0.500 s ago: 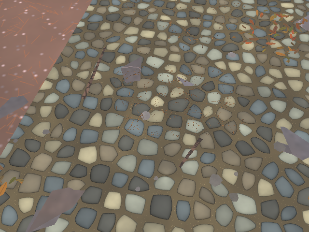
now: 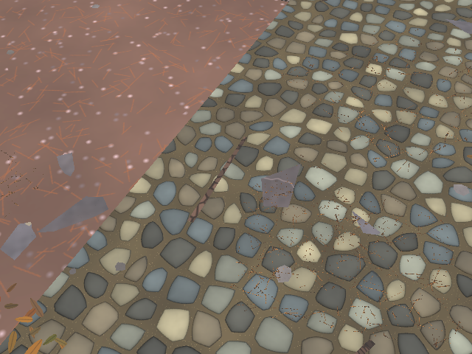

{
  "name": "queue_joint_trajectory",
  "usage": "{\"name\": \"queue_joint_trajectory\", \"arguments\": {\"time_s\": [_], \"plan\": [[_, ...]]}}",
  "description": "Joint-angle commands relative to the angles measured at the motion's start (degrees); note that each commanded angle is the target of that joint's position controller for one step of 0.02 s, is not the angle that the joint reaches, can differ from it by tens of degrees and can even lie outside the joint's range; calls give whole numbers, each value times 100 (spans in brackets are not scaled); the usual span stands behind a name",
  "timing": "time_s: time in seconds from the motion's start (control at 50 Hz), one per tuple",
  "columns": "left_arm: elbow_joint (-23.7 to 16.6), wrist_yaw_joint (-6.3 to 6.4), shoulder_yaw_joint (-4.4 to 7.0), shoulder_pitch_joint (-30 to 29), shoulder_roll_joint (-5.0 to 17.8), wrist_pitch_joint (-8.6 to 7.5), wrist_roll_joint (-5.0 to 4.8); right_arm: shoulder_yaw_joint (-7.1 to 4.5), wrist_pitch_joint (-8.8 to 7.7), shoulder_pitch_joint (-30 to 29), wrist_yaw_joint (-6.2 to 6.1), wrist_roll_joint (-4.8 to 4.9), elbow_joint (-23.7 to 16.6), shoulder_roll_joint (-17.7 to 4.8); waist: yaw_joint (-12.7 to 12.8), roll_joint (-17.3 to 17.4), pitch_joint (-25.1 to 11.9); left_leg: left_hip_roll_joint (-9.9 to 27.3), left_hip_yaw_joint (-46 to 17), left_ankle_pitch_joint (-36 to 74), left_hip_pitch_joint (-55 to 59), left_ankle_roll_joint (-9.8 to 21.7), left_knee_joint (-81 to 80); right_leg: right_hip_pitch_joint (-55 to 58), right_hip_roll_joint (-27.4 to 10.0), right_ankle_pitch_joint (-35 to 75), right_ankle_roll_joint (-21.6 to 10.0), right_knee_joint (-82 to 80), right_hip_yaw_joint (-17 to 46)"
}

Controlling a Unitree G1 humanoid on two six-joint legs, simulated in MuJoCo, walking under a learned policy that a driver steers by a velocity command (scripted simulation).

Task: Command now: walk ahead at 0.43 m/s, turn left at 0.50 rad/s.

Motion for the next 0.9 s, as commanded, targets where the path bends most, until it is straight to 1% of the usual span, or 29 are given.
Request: {"name": "queue_joint_trajectory", "arguments": {"time_s": [0.02, 0.04, 0.08, 0.12, 0.16, 0.2, 0.24, 0.28, 0.3, 0.32, 0.34, 0.36, 0.38, 0.4, 0.42, 0.44, 0.46, 0.5, 0.54, 0.56, 0.58, 0.6, 0.62, 0.64, 0.66, 0.68, 0.74, 0.82, 0.9], "plan": [[-112, 28, 133, 296, 541, -19, 71, -191, -53, -329, 14, -25, -618, -555, 206, -785, 76, 670, -176, 409, -1550, -73, 120, 1218, -1627, 727, -887, -1557, 1750], [-56, 12, 137, 272, 547, -45, 57, -169, -23, -243, 10, -24, -607, -419, 123, -826, 36, 619, -78, 333, -1372, -129, -71, 1087, -1568, 1793, -959, -1528, 1397], [78, 7, 194, 246, 743, -66, 30, -109, 2, -334, -9, -79, -683, -235, 45, -779, -53, 553, 60, 475, -1306, -250, -711, 1068, -1571, 3353, -1102, -1478, 885], [165, 33, 230, 161, 881, -5, -39, -36, -8, -463, 25, -130, -715, -109, 54, -750, -268, 557, 213, 1132, -1018, -285, -1537, 1128, -1485, 3794, -1100, -1454, 456], [259, 66, 228, 178, 929, 80, -89, 11, -42, -733, 96, -119, -734, -43, 164, -774, -401, 474, 416, 1913, -503, -259, -2366, 1075, -1316, 3738, -990, -1454, 100], [403, 79, 224, 374, 978, 143, -130, 6, -65, -1052, 161, -116, -806, -87, 296, -755, -451, 390, 472, 2234, -274, -207, -2905, 1285, -1333, 3494, -918, -1338, 73], [507, 76, 237, 450, 1065, 195, -185, -39, -82, -1210, 197, -131, -888, -210, 290, -774, -438, 337, 464, 2124, -130, -73, -3319, 1497, -1451, 3297, -850, -1070, 191], [556, 82, 229, 345, 1075, 233, -256, -109, -98, -952, 196, -176, -808, -323, 52, -709, -513, 200, 574, 2478, 508, 143, -4056, 1482, -1365, 3080, -655, -509, 193], [628, 73, 180, 511, 936, 222, -224, -187, -99, -706, 145, -217, -726, -526, -43, -527, -669, 205, 534, 3161, 1161, 312, -4387, 1312, -1111, 2920, -448, 18, 88], [551, 65, 73, 631, 694, 177, -37, -273, -84, -336, 68, -307, -731, -948, -111, 68, -1207, 1091, -290, 5681, 2266, 641, -4041, 695, -773, 1608, -111, 975, -180], [577, -3, -142, 1295, 235, 174, 100, -168, -32, -401, 24, -421, -794, -894, 165, 1128, -1882, 2435, -1747, 7114, 3518, 1765, -3802, -542, -310, -2201, 291, 2390, -62], [700, -28, -88, 1192, 523, 283, -15, -26, -2, -354, 75, -300, -704, -343, -10, 844, -2176, 2419, -1924, 6053, 3185, 1915, -4015, -579, -451, -3081, 399, 2781, 501], [613, -21, -22, 827, 753, 377, -122, 19, -6, -582, 129, -232, -665, -249, -18, 620, -1607, 2066, -1593, 5240, 2772, 1670, -4195, -807, -543, -3017, 449, 2938, 525], [619, 37, -8, 636, 732, 465, -121, 8, -7, -851, 147, -212, -622, -298, 52, 393, -1249, 1859, -1379, 4551, 2365, 1434, -4353, -922, -611, -2805, 476, 2816, 484], [634, 104, 14, 565, 755, 559, -66, -5, 1, -1126, 150, -207, -623, -377, 136, 339, -944, 1746, -1210, 4018, 1822, 1300, -4543, -783, -663, -2536, 546, 2543, 484], [665, 151, 20, 636, 735, 642, -48, -46, 21, -1362, 136, -232, -607, -488, 285, 472, -806, 1597, -1004, 3596, 1254, 1201, -4711, -378, -660, -2235, 607, 2251, 432], [739, 186, 6, 749, 654, 691, -47, -69, 43, -1501, 120, -277, -589, -520, 358, 553, -746, 1461, -820, 3344, 860, 1167, -4813, -11, -568, -1949, 638, 2005, 314], [859, 214, -27, 877, 506, 719, -35, -50, 58, -1590, 87, -294, -516, -393, 374, 614, -827, 1322, -575, 2847, 598, 1124, -4876, 490, -498, -1294, 608, 1467, 209], [919, 201, -46, 862, 410, 720, 4, -15, 71, -1676, 62, -247, -414, -275, 418, 566, -817, 1198, -429, 1914, 395, 981, -4840, 963, -437, -464, 495, 682, 112], [935, 183, -57, 845, 375, 716, 55, 10, 78, -1651, 60, -219, -341, -201, 448, 517, -768, 1071, -356, 1143, 247, 808, -4826, 1243, -386, -32, 404, 224, 61], [885, 168, -62, 730, 437, 713, 149, 50, 73, -1443, 67, -218, -204, -70, 400, 366, -618, 885, -283, 352, 89, 500, -4825, 1372, -495, 291, 281, -131, 208], [769, 179, -43, 574, 662, 705, 172, 61, 78, -1281, 65, -263, -91, -42, 253, 75, -316, 661, -156, -245, -31, 227, -4649, 1206, -850, 127, 97, -488, 589], [806, 205, 36, 319, 971, 705, 74, 44, 86, -1121, 62, -266, -107, -15, -42, -712, -16, 338, 186, 52, 325, 10, -4569, 359, -915, -1071, -137, -574, 613], [783, 193, -13, 139, 724, 661, 74, 38, 92, -1320, 26, -285, -69, -86, 67, -829, 127, 278, 275, 523, 879, -88, -4296, -258, -810, -1881, -147, -854, 653], [814, 195, -63, 82, 572, 601, 109, -3, 88, -1355, -7, -252, -45, -149, 47, -851, 168, 290, 286, 857, 1117, -63, -4154, -421, -782, -1889, -39, -967, 650], [849, 194, -76, 50, 549, 541, 111, -14, 93, -1311, -43, -243, 28, -134, 29, -820, 124, 338, 260, 1099, 1238, -10, -4106, -376, -734, -1581, 59, -949, 599], [1005, 186, -95, 285, 529, 421, 24, -38, 89, -1166, -55, -239, 225, -141, 124, -554, -41, 384, 215, 1741, 1218, 53, -4088, 114, -650, -735, 126, -695, 476], [1152, 201, -109, 397, 524, 442, 9, -54, 72, -1108, -49, -190, 477, -127, 188, -329, -196, 404, 241, 2345, 1328, 20, -4023, 422, -580, -100, 84, -551, 397], [1271, 196, -122, 402, 500, 476, -9, -69, 105, -1038, -83, -167, 745, -161, 193, -205, -229, 422, 254, 2644, 1444, -4, -4002, 567, -529, 290, 62, -526, 345]]}}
